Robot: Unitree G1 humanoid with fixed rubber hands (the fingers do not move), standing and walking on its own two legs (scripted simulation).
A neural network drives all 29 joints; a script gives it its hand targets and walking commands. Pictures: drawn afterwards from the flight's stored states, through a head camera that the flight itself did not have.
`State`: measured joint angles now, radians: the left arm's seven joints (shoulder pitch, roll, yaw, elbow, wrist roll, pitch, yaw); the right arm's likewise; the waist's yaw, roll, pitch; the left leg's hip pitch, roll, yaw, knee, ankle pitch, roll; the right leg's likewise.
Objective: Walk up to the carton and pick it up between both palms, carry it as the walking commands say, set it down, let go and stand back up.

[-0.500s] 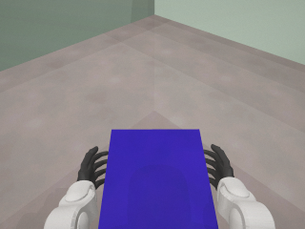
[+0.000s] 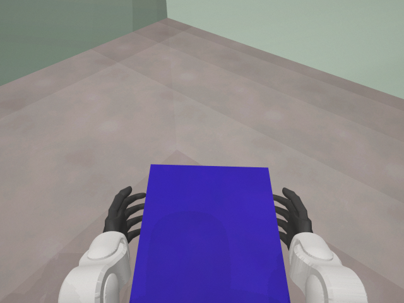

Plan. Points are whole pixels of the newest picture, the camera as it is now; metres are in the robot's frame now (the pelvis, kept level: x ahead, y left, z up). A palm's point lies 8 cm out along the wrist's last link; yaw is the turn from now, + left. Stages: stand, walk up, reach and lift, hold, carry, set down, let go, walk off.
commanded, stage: carry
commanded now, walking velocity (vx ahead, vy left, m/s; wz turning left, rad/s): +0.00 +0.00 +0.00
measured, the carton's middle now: (206, 248) +0.25 -0.01 +0.01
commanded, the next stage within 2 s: none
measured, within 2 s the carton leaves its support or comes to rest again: neither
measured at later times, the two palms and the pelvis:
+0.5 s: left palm (148, 175) +0.36 +0.10 +0.09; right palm (295, 173) +0.36 -0.19 +0.08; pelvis +0.12 -0.05 -0.01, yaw +1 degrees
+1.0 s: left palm (146, 188) +0.33 +0.10 +0.09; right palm (300, 184) +0.33 -0.19 +0.09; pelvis +0.09 -0.05 -0.01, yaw +1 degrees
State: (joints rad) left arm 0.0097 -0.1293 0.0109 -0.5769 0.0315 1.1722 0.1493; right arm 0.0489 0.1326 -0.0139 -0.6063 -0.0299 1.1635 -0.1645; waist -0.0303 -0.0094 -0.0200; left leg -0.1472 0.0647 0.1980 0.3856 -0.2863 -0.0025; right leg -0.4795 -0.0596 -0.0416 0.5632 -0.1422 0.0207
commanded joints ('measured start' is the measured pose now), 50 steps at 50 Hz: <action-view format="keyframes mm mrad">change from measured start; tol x16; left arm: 1 -293 -814 -573 -65 -233 -12 -110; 50 -442 -788 -495 44 -223 23 -112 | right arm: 1 -367 795 624 -118 297 -3 156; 50 -482 803 564 6 266 29 126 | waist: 1 28 136 -290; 5 38 -256 -359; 15 36 79 -375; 50 18 5 -242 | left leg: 1 77 119 -31 93 577 28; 5 -245 -20 -89 476 -295 -51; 7 -279 -7 -149 484 -359 -33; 12 -27 14 -106 45 63 -7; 15 24 135 -178 131 573 6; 50 -70 82 -137 39 114 -1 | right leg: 1 216 38 -91 -113 196 -10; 4 455 -227 234 -98 880 -125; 15 256 -58 26 -48 186 -44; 21 341 -98 71 -13 567 -83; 50 259 -84 78 -137 64 -76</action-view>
